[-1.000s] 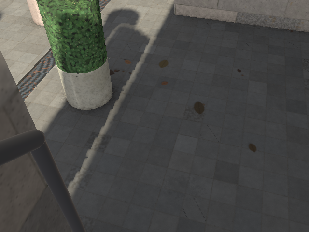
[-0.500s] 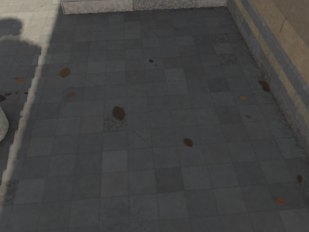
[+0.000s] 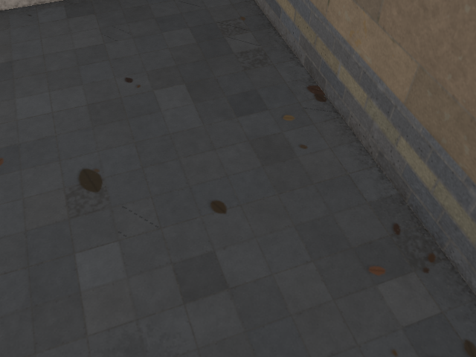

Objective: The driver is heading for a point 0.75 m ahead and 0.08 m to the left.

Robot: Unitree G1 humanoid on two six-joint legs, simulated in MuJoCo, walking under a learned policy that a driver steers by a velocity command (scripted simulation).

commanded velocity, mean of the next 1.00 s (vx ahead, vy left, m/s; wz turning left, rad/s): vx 0.01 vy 0.00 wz -0.06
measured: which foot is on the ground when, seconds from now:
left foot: up 0.00-0.28, down 0.30-1.00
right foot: down 0.00-1.00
